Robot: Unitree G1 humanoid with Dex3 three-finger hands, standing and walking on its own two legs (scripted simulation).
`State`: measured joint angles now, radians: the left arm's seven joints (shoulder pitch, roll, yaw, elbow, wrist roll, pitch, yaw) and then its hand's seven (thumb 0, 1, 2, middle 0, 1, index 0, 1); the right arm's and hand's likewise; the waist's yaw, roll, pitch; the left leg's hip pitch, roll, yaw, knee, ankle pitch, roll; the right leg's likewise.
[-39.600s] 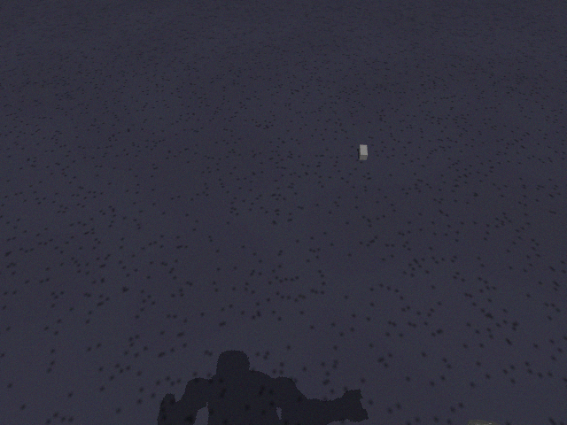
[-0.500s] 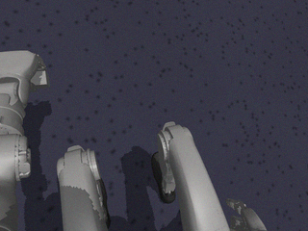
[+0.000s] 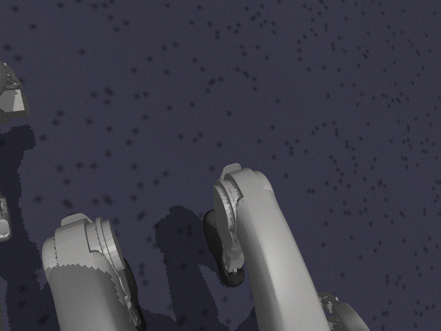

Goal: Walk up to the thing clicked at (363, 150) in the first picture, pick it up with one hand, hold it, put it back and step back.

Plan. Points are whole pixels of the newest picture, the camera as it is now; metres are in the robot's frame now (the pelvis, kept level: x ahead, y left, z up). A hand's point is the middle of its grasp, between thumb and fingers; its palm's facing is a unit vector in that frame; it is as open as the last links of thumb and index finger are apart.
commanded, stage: crouch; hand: left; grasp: from above
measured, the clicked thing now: out of the picture +0.54 +0.26 -0.21
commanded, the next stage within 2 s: lower in 0.22 s
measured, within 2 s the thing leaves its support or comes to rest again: rests again in 1.74 s
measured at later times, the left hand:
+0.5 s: hand out of the picture +0.53 +0.26 -0.19, palm faces -0.47 -0.02 -0.88, open 6.8 cm
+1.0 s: hand (9, 113) +0.54 +0.25 -0.24, palm faces -0.46 -0.04 -0.89, open 6.8 cm
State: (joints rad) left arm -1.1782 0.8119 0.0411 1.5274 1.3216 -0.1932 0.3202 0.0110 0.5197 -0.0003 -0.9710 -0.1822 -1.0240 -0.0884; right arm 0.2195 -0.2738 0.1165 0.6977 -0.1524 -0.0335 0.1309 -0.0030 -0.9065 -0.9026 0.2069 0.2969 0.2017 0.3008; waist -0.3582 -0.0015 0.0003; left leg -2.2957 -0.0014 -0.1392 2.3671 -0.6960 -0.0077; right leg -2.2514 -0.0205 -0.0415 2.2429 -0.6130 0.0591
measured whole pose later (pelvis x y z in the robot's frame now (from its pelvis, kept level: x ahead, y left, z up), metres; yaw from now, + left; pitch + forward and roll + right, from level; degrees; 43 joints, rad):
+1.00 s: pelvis +0.00 +0.01 -0.03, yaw -5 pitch +32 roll -13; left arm -1.22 1.00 0.08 1.61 1.37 -0.20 0.39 0.01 0.51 0.01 -0.96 -0.22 -1.00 -0.13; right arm 0.21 -0.33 0.25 0.61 -0.20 -0.08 0.15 0.00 -0.91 -0.90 0.21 0.30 0.20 0.30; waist -0.44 -0.07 0.13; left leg -2.38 -0.01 -0.21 2.50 -0.70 0.01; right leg -2.29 0.00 -0.10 2.31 -0.59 0.07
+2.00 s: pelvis +0.00 +0.01 -0.04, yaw -8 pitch +30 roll -16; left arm -1.20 1.09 0.07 1.65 1.35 -0.21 0.47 0.01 0.47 0.09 -0.87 -0.32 -0.93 -0.23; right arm 0.17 -0.34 0.37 0.60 -0.23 -0.13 0.17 0.00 -0.90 -0.90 0.21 0.30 0.20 0.30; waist -0.48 -0.12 0.19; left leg -2.39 0.00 -0.25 2.54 -0.71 0.02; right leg -2.28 0.02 -0.13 2.30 -0.58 0.07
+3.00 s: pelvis +0.00 +0.02 -0.04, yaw -8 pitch +30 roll -17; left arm -1.20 1.10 0.07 1.60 1.32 -0.21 0.43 0.00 -0.10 0.67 -0.43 -0.64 -0.41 -0.65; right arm 0.16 -0.35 0.38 0.58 -0.23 -0.11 0.16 -0.01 -0.89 -0.90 0.21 0.30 0.20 0.30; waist -0.47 -0.12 0.21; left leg -2.39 0.00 -0.25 2.54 -0.71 0.02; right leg -2.28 0.02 -0.14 2.29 -0.58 0.07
